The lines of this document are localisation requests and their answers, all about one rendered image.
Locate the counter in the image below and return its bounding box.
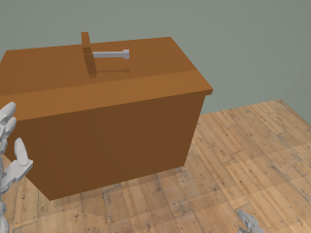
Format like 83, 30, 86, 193
0, 32, 213, 201

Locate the robot left forearm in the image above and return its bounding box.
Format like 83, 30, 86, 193
0, 201, 10, 233

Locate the right robot hand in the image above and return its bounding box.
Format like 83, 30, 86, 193
237, 210, 265, 233

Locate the tap lever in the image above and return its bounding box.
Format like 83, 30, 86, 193
92, 50, 129, 59

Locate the left robot hand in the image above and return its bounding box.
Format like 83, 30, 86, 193
0, 102, 33, 201

